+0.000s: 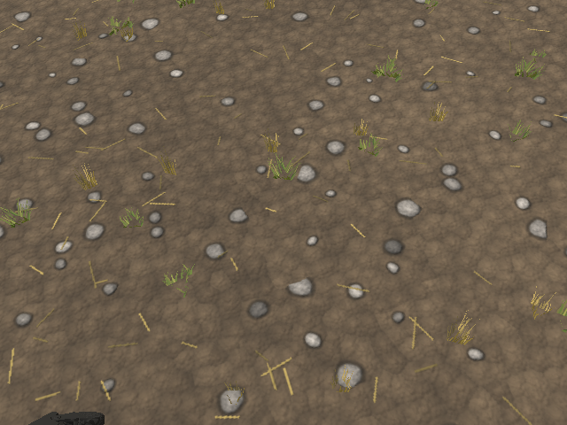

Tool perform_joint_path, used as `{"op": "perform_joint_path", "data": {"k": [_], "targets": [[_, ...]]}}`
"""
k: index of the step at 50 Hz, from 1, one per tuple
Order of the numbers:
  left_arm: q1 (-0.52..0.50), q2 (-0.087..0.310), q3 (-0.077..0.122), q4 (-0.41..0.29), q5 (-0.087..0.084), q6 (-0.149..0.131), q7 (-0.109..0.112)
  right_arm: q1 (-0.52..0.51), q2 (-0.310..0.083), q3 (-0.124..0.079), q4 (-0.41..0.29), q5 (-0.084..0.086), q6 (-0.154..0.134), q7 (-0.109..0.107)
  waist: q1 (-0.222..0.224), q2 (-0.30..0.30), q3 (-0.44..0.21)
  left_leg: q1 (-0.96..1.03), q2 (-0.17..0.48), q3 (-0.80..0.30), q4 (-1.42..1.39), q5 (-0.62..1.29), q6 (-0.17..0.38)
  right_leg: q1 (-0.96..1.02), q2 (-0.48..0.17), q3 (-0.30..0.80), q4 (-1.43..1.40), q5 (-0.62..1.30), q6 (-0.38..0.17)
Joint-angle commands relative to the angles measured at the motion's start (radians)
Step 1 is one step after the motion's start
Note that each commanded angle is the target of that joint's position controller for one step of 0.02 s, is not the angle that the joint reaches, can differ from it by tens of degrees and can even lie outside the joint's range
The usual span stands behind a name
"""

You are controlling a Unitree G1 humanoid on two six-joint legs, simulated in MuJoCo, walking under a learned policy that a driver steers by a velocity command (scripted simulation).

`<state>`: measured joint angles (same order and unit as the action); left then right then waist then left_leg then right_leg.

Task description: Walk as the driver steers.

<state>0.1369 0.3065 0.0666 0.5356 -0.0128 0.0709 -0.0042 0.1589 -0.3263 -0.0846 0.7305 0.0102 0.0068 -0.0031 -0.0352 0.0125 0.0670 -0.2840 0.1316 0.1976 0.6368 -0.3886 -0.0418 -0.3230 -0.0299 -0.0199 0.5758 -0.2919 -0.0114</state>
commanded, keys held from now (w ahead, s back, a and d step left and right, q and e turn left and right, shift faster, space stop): shift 0.02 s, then q+shift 0.32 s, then w+q+shift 0.50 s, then w+shift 0.16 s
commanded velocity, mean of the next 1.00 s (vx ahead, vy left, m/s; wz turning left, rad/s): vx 0.44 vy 0.00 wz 0.59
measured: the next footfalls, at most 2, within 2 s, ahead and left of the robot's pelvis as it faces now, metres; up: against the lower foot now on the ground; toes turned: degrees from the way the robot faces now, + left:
left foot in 0.52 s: -0.01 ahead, +0.12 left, +0.00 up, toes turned +23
right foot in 0.90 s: +0.46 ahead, +0.16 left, +0.00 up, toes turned +40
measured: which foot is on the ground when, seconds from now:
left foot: up 0.00-0.50, down 0.52-0.92, up 0.94-1.00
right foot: down 0.00-0.50, up 0.52-0.88, down 0.90-1.00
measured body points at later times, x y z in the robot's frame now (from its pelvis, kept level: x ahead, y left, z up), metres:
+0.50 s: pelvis +0.03 +0.02 +0.00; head +0.04 +0.06 +0.45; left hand +0.10 +0.34 -0.11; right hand +0.22 -0.23 -0.08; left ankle -0.04 +0.11 -0.72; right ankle +0.01 -0.11 -0.73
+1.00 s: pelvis +0.31 +0.18 -0.01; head +0.33 +0.21 +0.43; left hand +0.26 +0.50 -0.11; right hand +0.52 -0.03 -0.13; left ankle +0.06 +0.14 -0.63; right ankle +0.43 +0.13 -0.73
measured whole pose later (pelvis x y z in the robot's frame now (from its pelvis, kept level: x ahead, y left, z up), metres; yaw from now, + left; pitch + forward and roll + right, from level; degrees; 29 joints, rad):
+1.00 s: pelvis +0.31 +0.18 -0.01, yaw +41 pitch +2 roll -2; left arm 0.14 0.31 0.04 0.70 0.05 -0.06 -0.01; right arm 0.37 -0.33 -0.06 0.83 -0.01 -0.06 0.02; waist -0.03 0.02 0.03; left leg -0.19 -0.07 -0.15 1.17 -0.37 0.12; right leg -0.46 0.02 -0.05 0.66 -0.24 -0.01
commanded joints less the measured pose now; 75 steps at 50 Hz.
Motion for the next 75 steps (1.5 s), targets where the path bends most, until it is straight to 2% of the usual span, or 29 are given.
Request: {"op": "perform_joint_path", "data": {"k": [1, 3, 6, 10, 17, 19, 25, 26, 27, 28, 29, 33, 41, 44, 45, 46, 47, 48, 50, 52, 58, 62, 64, 65, 66, 67, 68, 70, 75], "targets": [[0.151, 0.229, 0.064, -0.054, 0.043, -0.034, 0.012, -0.046, -0.084, -0.009, -0.09, -0.033, -0.022, 0.001, 0.125, -0.257, -0.322, -0.382, -0.073, -0.164, 0.522, -0.318, -0.044, 0.399, -0.408, 0.467, -0.155, 0.821, -0.356], [0.054, 0.12, 0.026, -0.013, 0.037, -0.061, 0.007, -0.038, -0.084, -0.011, -0.056, 0.012, -0.001, -0.012, 0.072, -0.152, -0.223, -0.354, -0.036, -0.21, 0.513, -0.175, -0.022, 0.287, -0.267, 0.256, -0.187, 0.561, -0.249], [-0.046, 0.03, -0.013, 0.021, 0.041, -0.079, 0.015, 0.071, -0.066, -0.006, 0.012, 0.002, 0.023, -0.017, 0.009, -0.162, -0.174, -0.166, -0.053, -0.219, 0.431, 0.008, -0.051, 0.129, -0.191, 0.085, -0.217, 0.535, -0.188], [-0.039, 0.115, 0.021, 0.049, 0.042, -0.067, 0.038, 0.022, -0.094, -0.007, -0.04, 0.016, 0.031, -0.018, 0.051, -0.158, -0.109, -0.217, -0.059, -0.199, 0.347, -0.003, -0.055, 0.167, -0.254, 0.093, -0.252, 0.387, -0.219], [-0.056, 0.12, 0.04, 0.081, 0.032, -0.059, 0.041, 0.019, -0.05, -0.002, -0.109, 0.011, 0.051, 0.003, 0.054, -0.12, -0.09, -0.228, -0.019, -0.161, 0.266, -0.051, -0.03, 0.208, -0.324, 0.052, -0.256, 0.386, -0.235], [-0.01, 0.154, 0.057, 0.094, 0.01, -0.069, 0.031, 0.016, -0.048, -0.002, -0.127, 0.022, 0.049, 0.018, 0.072, -0.124, -0.129, -0.204, -0.014, -0.135, 0.229, -0.056, 0.012, 0.231, -0.352, 0.076, -0.332, -0.004, -0.216], [-0.147, 0.122, 0.059, 0.097, -0.023, -0.108, 0.002, 0.309, -0.067, -0.031, 0.019, 0.031, 0.026, 0.028, -0.108, 0.0, -0.079, 0.225, -0.127, 0.013, -0.116, 0.005, 0.167, 0.005, -0.22, -0.136, -0.16, -0.316, -0.068], [-0.188, 0.048, 0.037, 0.079, -0.009, -0.117, -0.004, 0.482, -0.131, -0.061, 0.072, 0.03, 0.017, 0.015, -0.173, 0.185, -0.09, 0.443, -0.044, -0.204, -0.186, -0.097, 0.245, -0.221, -0.127, -0.235, 0.261, -0.208, -0.012], [-0.248, -0.012, 0.016, -0.011, 0.001, -0.14, -0.008, 0.464, -0.261, -0.077, 0.02, 0.018, -0.022, 0.019, -0.129, 0.369, -0.022, 0.544, 0.177, -0.859, -0.362, -0.274, 0.429, -0.678, 0.063, -0.123, 0.635, -0.337, 0.051], [-0.301, 0.039, 0.015, -0.035, -0.023, -0.181, -0.025, 0.377, -0.193, -0.057, -0.042, 0.012, -0.061, 0.031, -0.13, 0.191, -0.029, 0.55, 0.253, -1.005, -0.491, -0.369, 0.479, -0.804, 0.036, 0.083, 0.719, -0.273, 0.026], [-0.276, 0.064, 0.006, -0.002, 0.105, -0.148, -0.036, 0.297, -0.196, -0.049, -0.043, -0.054, -0.026, 0.021, -0.098, 0.124, 0.007, 0.458, 0.231, -0.856, -0.489, -0.333, 0.393, -0.801, -0.041, 0.058, 0.686, -0.161, 0.029], [-0.147, 0.106, 0.011, 0.064, 0.085, -0.106, -0.058, 0.27, -0.128, -0.016, -0.038, -0.022, -0.048, 0.018, -0.012, 0.063, 0.033, 0.254, 0.041, -0.589, -0.526, -0.067, 0.307, -0.505, -0.041, 0.015, 0.495, 0.069, 0.075], [-0.329, 0.076, -0.026, -0.016, 0.042, -0.106, -0.054, 0.33, -0.167, -0.031, 0.022, -0.012, -0.074, 0.005, -0.06, 0.118, 0.052, 0.226, 0.021, -0.563, -0.495, 0.369, 0.281, -0.302, 0.023, -0.009, 0.07, 0.206, 0.06], [-0.022, 0.141, 0.005, 0.065, 0.039, -0.117, -0.021, 0.251, -0.21, -0.038, 0.028, -0.015, -0.084, 0.006, 0.09, 0.113, -0.109, 0.194, 0.0, -0.495, -0.236, 0.911, 0.215, 0.132, 0.098, -0.047, 0.039, 0.109, 0.003], [0.212, 0.17, 0.023, 0.126, 0.036, -0.118, 0.001, 0.219, -0.213, -0.037, 0.035, -0.022, -0.086, 0.01, 0.214, 0.075, -0.229, 0.114, -0.05, -0.444, 0.036, 0.961, 0.192, 0.387, 0.09, -0.066, 0.039, 0.075, -0.013], [0.416, 0.231, 0.045, 0.162, 0.061, -0.126, 0.026, 0.224, -0.12, -0.012, 0.03, -0.034, -0.097, 0.008, 0.288, -0.031, -0.345, -0.073, -0.123, -0.403, 0.404, 0.709, 0.182, 0.621, -0.093, 0.141, 0.033, -0.246, -0.029], [0.423, 0.322, 0.056, 0.18, 0.091, -0.134, 0.02, 0.281, 0.041, 0.028, -0.025, -0.003, -0.104, 0.019, 0.191, -0.395, -0.409, -0.319, -0.269, -0.389, 0.698, -0.078, 0.162, 0.675, -0.328, 0.731, -0.272, -0.761, -0.093], [0.25, 0.239, 0.041, 0.159, 0.077, -0.133, 0.006, 0.259, -0.004, 0.035, -0.021, -0.008, -0.1, 0.023, 0.115, -0.329, -0.281, -0.405, -0.23, -0.405, 0.775, -0.002, 0.182, 0.531, -0.345, 0.975, -0.428, -0.774, -0.126], [0.15, 0.113, 0.022, 0.164, 0.066, -0.137, -0.003, 0.169, -0.068, 0.027, -0.005, -0.039, -0.084, 0.035, 0.081, -0.061, -0.127, -0.385, -0.123, -0.337, 0.714, 0.138, 0.174, 0.324, -0.293, 0.656, -0.353, -0.481, -0.162], [0.202, 0.062, -0.001, 0.23, 0.067, -0.149, -0.001, 0.09, -0.037, 0.038, -0.045, -0.059, -0.077, 0.053, 0.054, -0.092, -0.063, -0.359, -0.108, -0.356, 0.634, 0.112, 0.156, 0.193, -0.21, 0.488, -0.359, -0.298, -0.171], [0.231, 0.107, 0.01, 0.272, 0.031, -0.179, -0.001, -0.168, -0.015, 0.092, -0.172, -0.069, -0.077, 0.082, 0.022, -0.071, 0.067, -0.326, -0.032, -0.246, 0.173, 0.245, 0.057, 0.003, -0.132, 0.299, -0.516, -0.053, -0.204], [0.269, 0.191, 0.033, 0.281, 0.012, -0.184, -0.019, -0.172, -0.053, 0.081, -0.153, -0.046, -0.081, 0.079, 0.019, -0.062, 0.016, 0.009, -0.113, -0.168, 0.0, 0.335, 0.059, -0.007, -0.148, 0.245, -0.501, 0.299, -0.177], [0.298, 0.213, 0.036, 0.299, 0.013, -0.18, -0.022, 0.004, -0.1, 0.049, -0.09, -0.059, -0.087, 0.046, -0.065, -0.011, -0.121, 0.236, -0.174, -0.148, -0.068, 0.247, 0.075, 0.075, -0.095, 0.175, -0.165, 0.652, -0.139], [0.291, 0.212, 0.038, 0.298, 0.012, -0.181, -0.023, 0.169, -0.135, 0.028, -0.049, -0.069, -0.091, 0.023, -0.149, -0.011, -0.219, 0.469, -0.127, -0.174, -0.052, 0.203, 0.085, -0.044, -0.044, 0.162, 0.1, 0.596, -0.121], [0.268, 0.106, 0.013, 0.27, 0.021, -0.184, -0.02, 0.365, -0.227, -0.001, -0.032, -0.091, -0.095, -0.002, -0.215, 0.13, -0.352, 0.658, 0.131, -0.451, -0.111, -0.179, 0.1, -0.208, 0.033, 0.119, 0.477, 0.181, -0.103], [0.314, 0.004, -0.008, 0.21, -0.021, -0.178, -0.014, 0.352, -0.281, -0.006, -0.042, -0.101, -0.09, -0.006, -0.131, 0.311, -0.418, 0.664, 0.351, -0.953, -0.375, -0.493, 0.134, -0.394, 0.092, 0.116, 0.747, -0.172, -0.103], [0.299, 0.054, -0.003, 0.213, -0.008, -0.162, -0.009, 0.234, -0.222, -0.005, -0.048, -0.079, -0.081, -0.007, -0.073, 0.241, -0.307, 0.55, 0.331, -1.002, -0.443, -0.547, 0.177, -0.484, 0.037, 0.11, 0.831, -0.071, -0.108], [0.205, 0.059, 0.001, 0.229, 0.018, -0.136, -0.025, 0.123, -0.076, 0.025, -0.046, -0.065, -0.092, 0.002, -0.028, 0.074, -0.1, 0.326, 0.231, -0.646, -0.405, -0.184, 0.163, -0.473, -0.049, 0.094, 0.757, 0.037, -0.095], [0.082, -0.01, -0.013, 0.171, 0.043, -0.073, -0.066, 0.182, -0.007, 0.042, 0.046, -0.028, -0.131, 0.01, 0.038, 0.089, -0.007, 0.228, 0.149, -0.247, -0.463, 0.322, 0.105, -0.491, -0.098, 0.06, 0.687, 0.123, -0.071]]}}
